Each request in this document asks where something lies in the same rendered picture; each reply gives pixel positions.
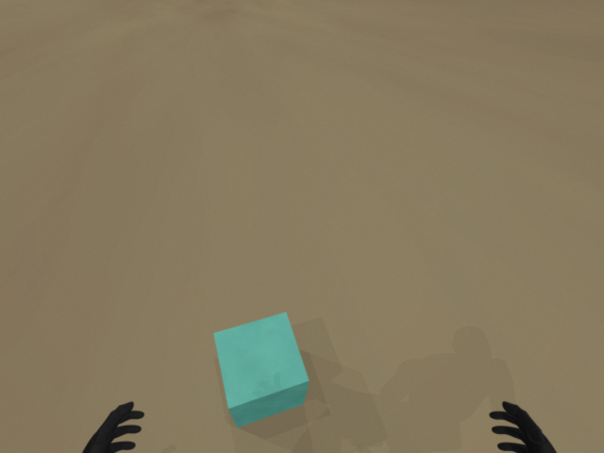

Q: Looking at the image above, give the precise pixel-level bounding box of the carton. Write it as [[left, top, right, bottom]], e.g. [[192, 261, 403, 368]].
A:
[[213, 312, 309, 428]]

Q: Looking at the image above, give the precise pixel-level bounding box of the robot right hand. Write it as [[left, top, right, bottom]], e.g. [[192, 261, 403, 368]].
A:
[[489, 401, 557, 453]]

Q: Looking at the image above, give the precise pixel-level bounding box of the robot left hand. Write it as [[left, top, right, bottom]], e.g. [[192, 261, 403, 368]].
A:
[[82, 402, 144, 453]]

